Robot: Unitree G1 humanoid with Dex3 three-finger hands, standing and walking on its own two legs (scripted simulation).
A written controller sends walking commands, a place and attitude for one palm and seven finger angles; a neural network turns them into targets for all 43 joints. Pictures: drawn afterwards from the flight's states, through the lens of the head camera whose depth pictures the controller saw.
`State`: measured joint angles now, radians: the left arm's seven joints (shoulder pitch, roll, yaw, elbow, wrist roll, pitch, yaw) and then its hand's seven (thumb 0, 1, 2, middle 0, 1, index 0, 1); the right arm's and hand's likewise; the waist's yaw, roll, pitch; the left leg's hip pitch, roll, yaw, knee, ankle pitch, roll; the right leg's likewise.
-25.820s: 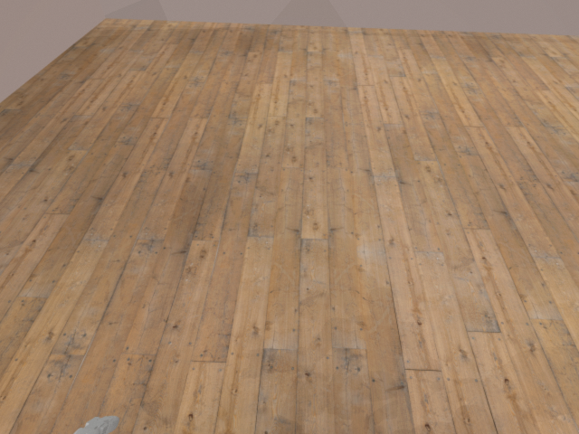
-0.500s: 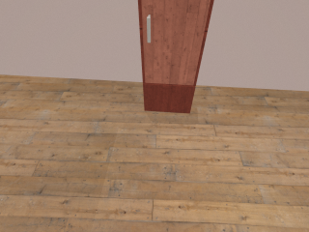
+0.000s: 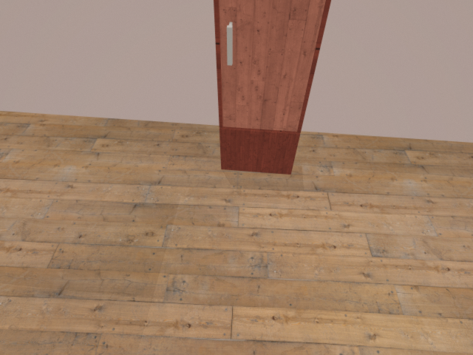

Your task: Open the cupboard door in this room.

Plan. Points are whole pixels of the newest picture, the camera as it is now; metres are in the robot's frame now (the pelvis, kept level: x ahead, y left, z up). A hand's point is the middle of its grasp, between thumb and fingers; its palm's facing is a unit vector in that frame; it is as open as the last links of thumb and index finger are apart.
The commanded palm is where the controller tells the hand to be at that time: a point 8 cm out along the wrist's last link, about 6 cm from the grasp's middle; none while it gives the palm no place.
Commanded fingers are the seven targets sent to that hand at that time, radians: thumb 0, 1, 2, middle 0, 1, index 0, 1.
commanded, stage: look at it before walking up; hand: left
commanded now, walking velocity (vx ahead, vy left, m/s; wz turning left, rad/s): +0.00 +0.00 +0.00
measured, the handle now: (230, 43) +1.15 +0.10 -0.01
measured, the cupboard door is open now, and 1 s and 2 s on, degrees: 0 0 0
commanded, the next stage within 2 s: walk to a spot facing it in 0.12 s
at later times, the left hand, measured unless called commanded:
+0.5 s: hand out of the picture +0.00 +0.19 -0.19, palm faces +0.00 -0.99 -0.16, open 7.4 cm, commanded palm none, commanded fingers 0.00 0.90 0.90 -0.20 -0.30 -0.20 -0.30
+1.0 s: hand (207, 256) +0.37 +0.10 -0.19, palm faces -0.28 -0.93 -0.23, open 7.4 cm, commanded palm none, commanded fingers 0.00 0.90 0.90 -0.20 -0.30 -0.20 -0.30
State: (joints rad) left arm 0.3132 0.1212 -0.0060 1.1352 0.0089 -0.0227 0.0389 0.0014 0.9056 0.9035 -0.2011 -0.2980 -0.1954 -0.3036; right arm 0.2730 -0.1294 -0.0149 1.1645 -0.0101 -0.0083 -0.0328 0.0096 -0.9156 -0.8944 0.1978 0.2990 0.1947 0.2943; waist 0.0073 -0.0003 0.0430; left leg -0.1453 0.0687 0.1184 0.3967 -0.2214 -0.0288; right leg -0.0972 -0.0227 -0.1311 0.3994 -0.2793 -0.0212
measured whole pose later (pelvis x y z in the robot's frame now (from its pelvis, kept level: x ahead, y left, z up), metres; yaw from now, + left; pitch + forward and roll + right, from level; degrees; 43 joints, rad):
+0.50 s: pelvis +0.03 +0.02 -0.02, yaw -5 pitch +0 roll -1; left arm 0.36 0.14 0.05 1.11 0.02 0.00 0.00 0.00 0.90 0.90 -0.20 -0.30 -0.20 -0.30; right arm 0.32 -0.15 -0.05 1.10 -0.02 -0.01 -0.01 0.00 -0.90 -0.89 0.20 0.30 0.20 0.29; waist 0.01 0.00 0.02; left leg -0.22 0.09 0.15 0.61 -0.40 0.00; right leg -0.18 -0.01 -0.06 0.56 -0.40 -0.02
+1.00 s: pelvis +0.20 -0.05 -0.03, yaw -17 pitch -2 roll +0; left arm 0.09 0.21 0.05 0.95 0.01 -0.05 -0.01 0.00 0.91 0.90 -0.20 -0.30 -0.19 -0.30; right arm 0.30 -0.16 -0.06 1.10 -0.01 -0.01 -0.01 0.01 -0.90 -0.89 0.20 0.30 0.20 0.29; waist -0.02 0.02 0.16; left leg -0.33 0.13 0.05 1.33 -0.42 -0.02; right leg -0.42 0.02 -0.16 0.69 -0.25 -0.11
